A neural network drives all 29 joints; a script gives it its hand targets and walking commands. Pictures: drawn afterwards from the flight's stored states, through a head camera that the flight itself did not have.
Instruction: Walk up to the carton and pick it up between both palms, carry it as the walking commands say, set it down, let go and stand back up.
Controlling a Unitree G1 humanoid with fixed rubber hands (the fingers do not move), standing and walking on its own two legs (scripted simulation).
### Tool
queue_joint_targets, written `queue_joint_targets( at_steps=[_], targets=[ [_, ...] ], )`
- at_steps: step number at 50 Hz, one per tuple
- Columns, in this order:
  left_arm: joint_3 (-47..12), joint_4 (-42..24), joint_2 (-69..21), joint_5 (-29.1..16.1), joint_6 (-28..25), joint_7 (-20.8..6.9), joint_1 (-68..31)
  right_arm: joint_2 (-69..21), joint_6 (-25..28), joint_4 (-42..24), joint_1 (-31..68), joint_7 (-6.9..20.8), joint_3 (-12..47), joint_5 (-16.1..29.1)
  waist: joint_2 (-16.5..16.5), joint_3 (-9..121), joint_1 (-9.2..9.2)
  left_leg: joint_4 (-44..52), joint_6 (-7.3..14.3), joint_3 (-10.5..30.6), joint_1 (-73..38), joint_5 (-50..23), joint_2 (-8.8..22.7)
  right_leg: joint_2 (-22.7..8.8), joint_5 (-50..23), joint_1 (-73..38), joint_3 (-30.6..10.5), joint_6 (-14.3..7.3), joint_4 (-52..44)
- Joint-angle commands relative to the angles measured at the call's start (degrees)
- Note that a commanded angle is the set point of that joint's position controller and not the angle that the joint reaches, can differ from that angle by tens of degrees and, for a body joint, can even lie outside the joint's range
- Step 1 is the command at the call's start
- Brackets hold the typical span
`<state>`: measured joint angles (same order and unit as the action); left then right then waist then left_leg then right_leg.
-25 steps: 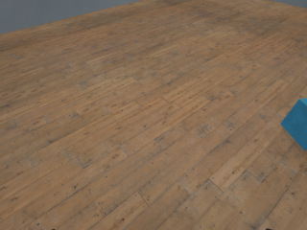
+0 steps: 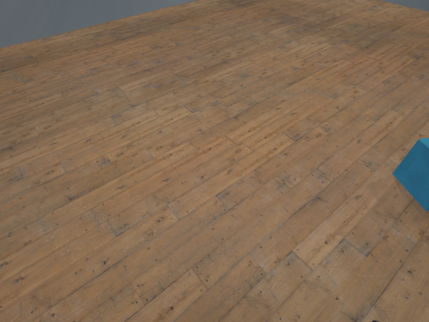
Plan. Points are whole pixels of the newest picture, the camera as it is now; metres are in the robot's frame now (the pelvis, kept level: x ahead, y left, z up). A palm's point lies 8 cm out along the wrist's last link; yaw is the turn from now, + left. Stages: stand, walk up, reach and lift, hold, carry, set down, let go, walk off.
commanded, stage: stand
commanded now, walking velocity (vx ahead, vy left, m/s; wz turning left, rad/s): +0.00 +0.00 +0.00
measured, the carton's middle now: out of the picture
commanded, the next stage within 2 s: walk up in 0.08 s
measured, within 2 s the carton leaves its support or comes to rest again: neither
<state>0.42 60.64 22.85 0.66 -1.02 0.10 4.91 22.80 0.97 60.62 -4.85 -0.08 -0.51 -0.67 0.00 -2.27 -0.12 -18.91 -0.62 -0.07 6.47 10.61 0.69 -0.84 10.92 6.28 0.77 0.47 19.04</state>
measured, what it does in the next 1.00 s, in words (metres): steps on the spot, turning right: left foot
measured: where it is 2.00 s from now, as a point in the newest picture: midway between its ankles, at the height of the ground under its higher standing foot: (311, 317)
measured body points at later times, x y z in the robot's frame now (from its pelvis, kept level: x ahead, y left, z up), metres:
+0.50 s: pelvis -0.01 -0.03 -0.03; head +0.02 -0.04 +0.42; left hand +0.13 +0.26 -0.14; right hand +0.06 -0.33 -0.16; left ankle +0.00 +0.12 -0.74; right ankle +0.00 -0.13 -0.75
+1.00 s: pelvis -0.01 -0.01 +0.00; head +0.02 +0.02 +0.45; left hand +0.22 +0.19 -0.13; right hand -0.11 -0.30 -0.10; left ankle +0.00 +0.12 -0.75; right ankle -0.05 -0.18 -0.64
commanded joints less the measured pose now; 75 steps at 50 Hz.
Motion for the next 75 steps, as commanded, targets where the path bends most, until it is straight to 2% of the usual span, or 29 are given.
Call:
queue_joint_targets(
  at_steps=[1,13,14,15,17,20,23,24,25,26,28,33,40,41,42,43,44,46,48,55,60,63,64,65,66,67,69,71,75],
  targets=[
    [1.75,-2.37,10.01,-0.02,-0.51,0.24,-1.90,9.98,0.51,-2.39,1.92,-0.24,-1.73,0.01,-0.04,3.45,0.00,2.57,1.98,4.95,-0.40,-8.32,6.75,-6.87,-8.05,-0.34,-5.11,-1.99,-2.76],
    [1.78,-2.35,10.06,-0.02,-0.49,0.25,-1.75,10.03,0.48,-2.42,1.78,-0.25,-1.75,0.01,-0.04,3.40,-0.01,2.71,1.97,4.91,-0.55,-8.50,6.80,-6.91,-8.24,-0.49,-5.09,-1.97,-2.88],
    [5.54,-4.27,6.75,-0.31,1.56,-0.83,-2.61,6.70,-2.04,-2.82,-7.82,-1.23,-3.71,-0.12,7.36,3.44,3.09,-2.59,4.37,7.73,-3.99,15.32,9.98,-5.26,13.10,9.76,-0.89,-2.88,4.58],
    [3.92,-7.44,5.58,0.15,2.18,-1.73,-3.45,6.51,-2.62,-6.56,-3.73,-1.87,-4.93,-0.95,-4.91,-1.77,4.03,-4.50,2.72,2.32,-4.18,0.88,11.64,-6.05,-8.46,18.26,-5.24,-2.71,8.15],
    [4.83,-10.16,5.21,-0.15,2.86,-1.96,-3.09,6.27,-3.43,-8.08,-6.07,-2.44,-4.73,-0.49,-6.93,1.83,3.18,-5.89,4.83,3.44,1.82,-9.49,14.85,-3.39,-10.04,14.53,-2.71,-1.33,18.15],
    [4.84,-12.45,2.62,0.25,3.77,-1.91,2.31,6.37,-3.06,-11.51,-1.87,-2.13,-4.22,-1.27,-11.65,4.13,0.47,-4.42,9.52,8.08,5.65,-18.41,22.81,-1.98,19.59,15.63,-0.58,0.38,30.88],
    [5.36,-12.67,2.47,0.15,3.80,-2.48,7.62,5.89,-2.94,-13.04,2.97,-1.60,-5.44,-0.62,-8.32,2.28,-3.91,-12.70,3.47,-3.25,11.92,-12.82,17.36,-3.55,8.10,5.61,-0.36,-1.34,12.70],
    [5.86,-12.33,5.16,0.59,3.29,-2.27,9.27,4.23,-3.06,-13.81,1.77,-1.19,-5.11,-0.48,1.83,3.02,-4.34,-22.68,1.30,-7.74,15.56,-3.53,10.36,-7.14,-1.57,1.67,-6.13,-3.38,2.58],
    [5.50,-12.94,11.14,1.50,3.28,-1.77,10.20,-0.95,-4.12,-14.65,0.23,-0.72,-2.08,-1.17,20.35,1.14,-5.03,-37.17,-1.81,-6.48,28.20,23.90,0.90,-20.66,-15.95,3.54,-28.10,-8.98,-1.76],
    [5.25,-12.71,10.23,1.17,3.35,-1.24,12.42,0.17,-4.87,-14.46,1.63,-1.05,-2.58,-0.96,15.56,4.00,-4.98,-46.59,-2.70,0.86,26.26,26.78,1.29,-20.81,-22.88,5.55,-30.25,-12.82,-1.71],
    [4.43,-13.88,7.02,0.33,2.93,-0.19,6.83,1.51,-3.92,-13.03,-0.78,-1.39,-3.41,0.39,4.80,5.72,-2.51,-46.00,-3.16,2.16,21.90,19.23,3.43,-17.26,-24.38,3.83,-22.26,-12.32,-0.07],
    [4.07,-13.60,3.74,0.82,2.65,0.02,8.37,-0.47,-3.90,-13.53,-1.21,-0.99,-3.39,0.71,7.98,7.16,-2.23,-31.16,-2.14,0.10,18.12,13.79,2.17,-11.74,-26.40,-0.85,-17.22,-9.48,1.59],
    [4.52,-15.85,3.45,0.65,4.39,-0.74,5.28,-2.54,-3.46,-13.97,-6.52,-1.69,-3.29,0.49,9.32,5.72,0.94,-9.67,-1.01,-3.44,2.50,9.20,-1.17,-7.42,-3.40,9.38,-20.82,-7.42,-0.70],
    [4.25,-16.06,2.51,0.61,4.52,-1.01,4.85,-1.99,-2.87,-13.20,-9.67,-1.83,-3.50,0.31,6.97,6.36,2.77,-2.91,-0.38,-3.37,-4.96,5.67,0.53,-4.78,5.90,14.45,-19.34,-5.43,1.87],
    [3.46,-17.96,0.13,0.74,4.62,-2.29,2.04,3.99,-2.09,-10.87,-17.70,-2.61,-4.90,-0.54,-4.60,6.90,6.62,6.99,1.48,11.09,-15.83,17.88,12.28,3.42,22.58,29.93,-13.58,-2.68,15.88],
    [4.13,-22.84,-1.85,2.55,4.92,-3.72,-5.71,12.78,-1.84,-10.06,-20.47,-3.96,-7.09,-0.88,-9.25,1.50,6.76,14.31,4.01,34.10,-12.41,37.98,32.59,2.76,18.55,44.56,-7.31,1.20,33.45],
    [5.07,-23.18,-0.72,2.68,5.15,-4.39,-6.11,12.62,-1.71,-11.13,-15.76,-4.07,-6.55,-0.05,-5.48,-2.59,3.56,16.19,5.03,34.80,-5.76,40.00,35.16,-1.27,13.93,47.55,-9.80,2.21,40.97],
    [4.86,-18.88,-1.07,1.91,3.87,-5.80,2.91,5.30,-0.17,-12.10,-8.95,-2.71,-4.40,0.40,-6.48,-2.18,-0.02,12.46,1.32,16.99,-1.63,27.41,23.95,-1.98,2.71,39.40,-8.59,1.91,45.46],
    [4.93,-16.53,-0.78,1.78,3.60,-6.97,5.87,3.54,0.94,-10.06,-12.17,-2.92,-4.58,-0.14,-6.66,-0.55,-0.56,9.94,-0.46,8.75,-1.91,17.20,20.00,-2.64,-2.23,34.94,-6.07,2.65,50.29],
    [3.12,-18.53,-3.35,0.22,2.97,-6.93,-5.84,2.26,1.95,-8.42,-20.93,-1.12,-5.36,-0.46,-13.77,-8.00,3.17,10.59,1.51,-1.24,-2.63,7.78,18.54,-3.82,-3.00,34.96,1.32,3.30,38.63],
    [2.27,-17.74,-3.24,0.20,1.89,-5.92,-6.45,3.80,1.89,-8.76,-19.16,-0.04,-5.93,-0.66,-18.12,-7.62,2.66,9.45,2.86,-8.33,0.17,4.32,18.80,-2.39,4.39,20.62,8.30,1.54,20.60],
    [2.79,-14.49,-1.48,1.22,0.75,-4.28,3.28,5.64,1.34,-9.10,-17.85,0.39,-5.89,-0.89,-12.15,1.18,-0.35,-8.41,3.40,-11.00,-2.80,-12.86,18.40,2.18,7.33,9.93,12.56,-1.40,14.03],
    [3.99,-11.54,1.14,2.05,-0.01,-3.53,11.48,4.63,1.31,-9.63,-18.60,0.52,-5.37,-1.22,-5.01,7.97,-3.19,-24.66,2.06,-13.80,0.71,-17.67,14.75,2.13,7.93,-1.46,10.52,-3.54,12.00],
    [5.78,-9.63,6.19,2.75,-0.91,-2.68,21.36,2.27,1.72,-12.15,-16.25,0.61,-4.32,-1.36,6.65,11.62,-7.38,-42.49,0.48,-10.66,15.63,2.48,11.60,-7.67,12.50,-13.54,-4.39,-5.71,9.73],
    [7.31,-9.08,11.79,1.40,-0.93,-1.67,26.41,-4.26,2.65,-17.11,-13.65,1.32,-1.52,-0.85,24.64,12.22,-9.05,-55.77,-1.72,-6.64,35.77,25.25,1.79,-22.48,20.35,-19.73,-38.07,-10.87,-4.33],
    [6.71,-9.13,10.44,0.51,-0.60,-1.28,24.21,-2.80,3.02,-17.47,-9.73,0.98,-2.15,-0.98,15.01,9.29,-7.15,-58.80,-0.78,1.23,38.38,21.94,7.11,-23.34,20.58,-15.82,-38.13,-12.39,-6.76],
    [4.93,-10.71,4.32,0.34,-1.33,-0.93,14.33,-2.20,3.27,-16.70,-8.29,1.05,-3.34,-0.25,6.06,1.71,-3.10,-55.70,-1.19,1.56,35.25,12.82,10.56,-18.04,7.07,-5.11,-26.26,-12.24,-4.15],
    [3.86,-11.55,0.22,0.45,-2.06,-0.84,9.35,-3.20,2.19,-15.56,-11.69,1.79,-3.97,-0.89,6.37,1.22,0.25,-49.27,-1.79,-0.52,27.16,9.06,10.10,-13.27,-1.19,2.85,-16.26,-9.89,-3.92],
    [3.49,-9.56,-0.97,0.63,-3.33,-0.71,14.15,-5.08,0.73,-16.79,-4.42,2.70,-3.49,-0.92,8.70,-1.51,-1.16,-37.66,-2.89,-2.61,28.43,2.54,8.17,-12.66,-3.11,2.95,-13.45,-9.71,-7.87]
  ],
)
